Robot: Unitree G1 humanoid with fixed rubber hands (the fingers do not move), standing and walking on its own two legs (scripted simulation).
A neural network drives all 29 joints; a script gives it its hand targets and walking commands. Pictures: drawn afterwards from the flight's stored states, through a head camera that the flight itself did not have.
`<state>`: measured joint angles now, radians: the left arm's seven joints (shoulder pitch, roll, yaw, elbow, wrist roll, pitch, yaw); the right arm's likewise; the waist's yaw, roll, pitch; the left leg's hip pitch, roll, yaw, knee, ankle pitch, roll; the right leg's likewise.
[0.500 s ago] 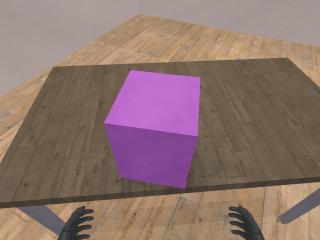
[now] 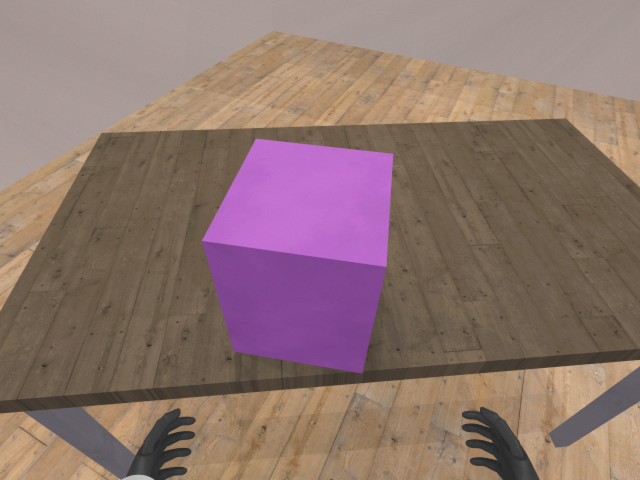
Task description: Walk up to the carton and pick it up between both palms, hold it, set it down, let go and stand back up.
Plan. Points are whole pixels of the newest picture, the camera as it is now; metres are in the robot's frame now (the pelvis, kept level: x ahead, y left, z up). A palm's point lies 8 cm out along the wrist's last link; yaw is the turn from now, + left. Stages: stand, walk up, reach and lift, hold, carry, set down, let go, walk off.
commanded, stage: let go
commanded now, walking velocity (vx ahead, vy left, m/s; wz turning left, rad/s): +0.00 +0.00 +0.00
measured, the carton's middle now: (309, 257) +0.42 +0.03 +0.04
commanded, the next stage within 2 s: stand in 0.06 s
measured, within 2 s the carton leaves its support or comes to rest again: neither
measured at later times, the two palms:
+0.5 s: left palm out of the picture +0.06 +0.28 -0.10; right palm out of the picture +0.08 -0.25 -0.11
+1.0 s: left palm out of the picture +0.01 +0.29 -0.11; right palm out of the picture +0.05 -0.24 -0.11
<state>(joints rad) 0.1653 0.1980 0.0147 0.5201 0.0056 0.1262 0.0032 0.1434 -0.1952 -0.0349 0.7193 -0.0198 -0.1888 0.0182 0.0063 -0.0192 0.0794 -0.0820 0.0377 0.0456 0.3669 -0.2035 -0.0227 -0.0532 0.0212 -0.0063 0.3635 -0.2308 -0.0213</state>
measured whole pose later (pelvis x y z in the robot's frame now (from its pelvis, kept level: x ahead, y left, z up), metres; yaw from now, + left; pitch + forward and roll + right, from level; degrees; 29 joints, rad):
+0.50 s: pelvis -0.02 +0.02 -0.01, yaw +2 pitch -2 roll +0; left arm 0.35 0.29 0.02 0.62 0.02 -0.03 0.00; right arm 0.31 -0.27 -0.03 0.72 -0.02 -0.03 0.02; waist 0.00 0.00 0.01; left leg -0.22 0.01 0.02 0.49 -0.23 0.01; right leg -0.18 -0.01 -0.03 0.47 -0.26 0.00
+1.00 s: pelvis -0.04 +0.02 -0.01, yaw +2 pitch -2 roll +0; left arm 0.40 0.30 0.00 0.67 0.02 -0.03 0.00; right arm 0.33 -0.28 -0.01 0.72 -0.02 -0.02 0.02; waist 0.00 0.00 0.02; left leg -0.27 -0.01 0.02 0.51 -0.21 0.02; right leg -0.23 -0.03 -0.03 0.52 -0.25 0.01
